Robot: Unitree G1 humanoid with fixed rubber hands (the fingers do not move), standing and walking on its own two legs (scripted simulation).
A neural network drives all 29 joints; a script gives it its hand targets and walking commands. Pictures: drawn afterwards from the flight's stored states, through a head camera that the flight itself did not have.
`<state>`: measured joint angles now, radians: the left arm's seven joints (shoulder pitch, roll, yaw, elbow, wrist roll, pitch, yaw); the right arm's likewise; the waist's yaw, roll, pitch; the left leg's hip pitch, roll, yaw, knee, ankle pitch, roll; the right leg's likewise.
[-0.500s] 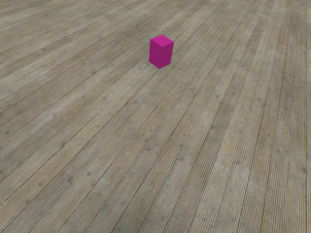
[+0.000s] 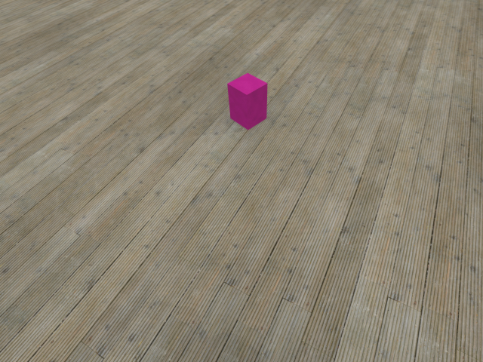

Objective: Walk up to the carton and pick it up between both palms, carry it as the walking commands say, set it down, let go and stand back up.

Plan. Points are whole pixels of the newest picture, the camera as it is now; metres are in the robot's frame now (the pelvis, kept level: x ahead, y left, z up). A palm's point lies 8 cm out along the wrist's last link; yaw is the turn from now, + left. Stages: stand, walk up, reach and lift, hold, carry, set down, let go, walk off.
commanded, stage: walk up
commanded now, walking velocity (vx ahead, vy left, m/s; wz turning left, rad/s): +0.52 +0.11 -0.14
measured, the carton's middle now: (247, 101) +1.67 -0.06 -0.63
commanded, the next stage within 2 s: none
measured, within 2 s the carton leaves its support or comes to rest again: neither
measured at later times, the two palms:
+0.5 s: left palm (112, 312) +0.26 +0.27 -0.14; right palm (336, 261) +0.34 -0.20 -0.12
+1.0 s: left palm (166, 203) +0.52 +0.19 -0.13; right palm (343, 179) +0.57 -0.28 -0.13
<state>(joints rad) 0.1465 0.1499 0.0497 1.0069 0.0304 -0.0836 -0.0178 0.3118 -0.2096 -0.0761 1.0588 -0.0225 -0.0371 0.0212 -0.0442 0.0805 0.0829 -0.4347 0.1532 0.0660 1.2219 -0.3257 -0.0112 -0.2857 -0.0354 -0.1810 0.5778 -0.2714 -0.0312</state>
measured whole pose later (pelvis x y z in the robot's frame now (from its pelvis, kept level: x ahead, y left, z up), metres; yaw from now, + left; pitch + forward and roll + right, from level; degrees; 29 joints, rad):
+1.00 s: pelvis +0.51 -0.04 +0.01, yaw -2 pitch -2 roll -2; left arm 0.30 0.15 0.05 1.07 0.03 -0.08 -0.01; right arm 0.19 -0.20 -0.07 0.99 -0.03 -0.01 0.03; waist 0.01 0.06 0.05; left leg -0.55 0.17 0.08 1.03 -0.23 -0.02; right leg -0.11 -0.01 -0.19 0.48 -0.33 -0.02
